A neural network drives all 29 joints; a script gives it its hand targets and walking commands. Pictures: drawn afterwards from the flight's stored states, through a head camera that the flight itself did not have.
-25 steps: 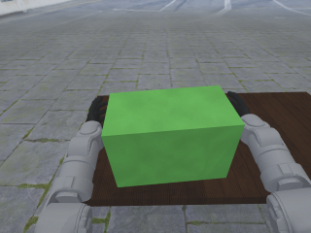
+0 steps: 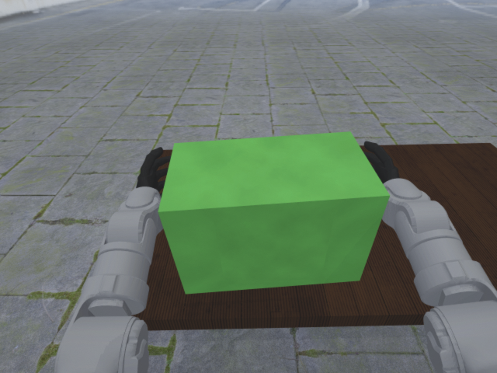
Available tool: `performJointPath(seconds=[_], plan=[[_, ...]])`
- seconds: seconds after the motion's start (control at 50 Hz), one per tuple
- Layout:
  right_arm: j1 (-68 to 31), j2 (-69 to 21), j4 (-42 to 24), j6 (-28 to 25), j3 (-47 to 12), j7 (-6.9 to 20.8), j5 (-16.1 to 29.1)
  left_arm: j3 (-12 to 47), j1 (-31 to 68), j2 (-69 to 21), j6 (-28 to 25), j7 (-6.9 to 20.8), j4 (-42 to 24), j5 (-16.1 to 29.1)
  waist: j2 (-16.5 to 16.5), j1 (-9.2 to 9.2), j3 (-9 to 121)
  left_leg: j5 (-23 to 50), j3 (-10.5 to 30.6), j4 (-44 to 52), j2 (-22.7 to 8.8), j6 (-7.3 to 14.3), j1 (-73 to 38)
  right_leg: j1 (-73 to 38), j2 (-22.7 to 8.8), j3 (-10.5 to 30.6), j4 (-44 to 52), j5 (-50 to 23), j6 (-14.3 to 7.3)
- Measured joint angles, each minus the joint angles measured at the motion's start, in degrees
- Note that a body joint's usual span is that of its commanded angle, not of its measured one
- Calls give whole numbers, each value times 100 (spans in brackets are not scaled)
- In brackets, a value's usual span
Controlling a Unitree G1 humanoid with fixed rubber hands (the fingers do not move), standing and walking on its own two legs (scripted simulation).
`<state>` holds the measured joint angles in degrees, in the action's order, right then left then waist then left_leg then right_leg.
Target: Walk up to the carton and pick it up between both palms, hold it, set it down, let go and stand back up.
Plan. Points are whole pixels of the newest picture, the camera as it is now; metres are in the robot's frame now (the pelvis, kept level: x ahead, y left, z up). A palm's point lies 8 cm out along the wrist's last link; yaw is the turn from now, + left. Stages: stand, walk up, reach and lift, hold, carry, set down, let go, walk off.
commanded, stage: hold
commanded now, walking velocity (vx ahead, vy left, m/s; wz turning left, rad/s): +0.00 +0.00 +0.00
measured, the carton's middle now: (268, 212) +0.37 +0.00 +0.13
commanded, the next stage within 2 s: none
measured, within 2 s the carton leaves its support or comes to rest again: neither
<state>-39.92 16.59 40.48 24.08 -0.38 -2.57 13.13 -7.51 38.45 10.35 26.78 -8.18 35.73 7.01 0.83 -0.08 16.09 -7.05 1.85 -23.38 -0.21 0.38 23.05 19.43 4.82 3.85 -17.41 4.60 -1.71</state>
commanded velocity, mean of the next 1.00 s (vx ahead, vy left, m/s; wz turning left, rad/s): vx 0.00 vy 0.00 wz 0.00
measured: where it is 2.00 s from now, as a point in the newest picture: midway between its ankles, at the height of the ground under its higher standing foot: outside the picture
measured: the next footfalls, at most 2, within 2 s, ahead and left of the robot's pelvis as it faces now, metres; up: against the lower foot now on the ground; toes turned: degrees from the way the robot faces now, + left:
none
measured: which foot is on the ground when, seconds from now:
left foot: down 0.00-1.00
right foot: down 0.00-1.00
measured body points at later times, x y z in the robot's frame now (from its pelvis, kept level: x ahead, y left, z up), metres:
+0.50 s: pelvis +0.00 +0.00 +0.00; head -0.06 +0.01 +0.45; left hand +0.39 +0.20 +0.18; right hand +0.39 -0.19 +0.20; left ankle +0.05 +0.11 -0.74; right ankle +0.04 -0.10 -0.74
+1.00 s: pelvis -0.01 +0.00 +0.00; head -0.07 +0.01 +0.44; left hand +0.38 +0.20 +0.19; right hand +0.38 -0.19 +0.20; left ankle +0.05 +0.11 -0.74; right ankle +0.04 -0.10 -0.74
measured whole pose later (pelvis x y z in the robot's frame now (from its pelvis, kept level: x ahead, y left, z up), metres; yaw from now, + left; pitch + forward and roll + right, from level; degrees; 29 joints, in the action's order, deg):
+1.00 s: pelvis -0.01 +0.00 +0.00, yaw +0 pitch +6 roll -2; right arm -39.9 16.6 32.4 31.8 -0.1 -4.0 13.5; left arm -8.6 36.7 11.2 34.6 -7.3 26.7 6.4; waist 0.8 -1.6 17.2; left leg -6.5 1.9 -23.0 -0.2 0.4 22.5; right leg 18.7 4.7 3.9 -16.7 3.9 -1.7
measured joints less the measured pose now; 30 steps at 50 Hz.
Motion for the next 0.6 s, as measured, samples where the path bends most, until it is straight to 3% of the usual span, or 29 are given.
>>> performJointPath(seconds=[0.6], plan=[[5, 0, -809, 700, 12, -159, 41, -96, -207, 82, 648, 53, -882, -1, 0, -158, 110, 24, 1, 36, 3, 0, -43, -67, -7, 0, 83, -48, 3]])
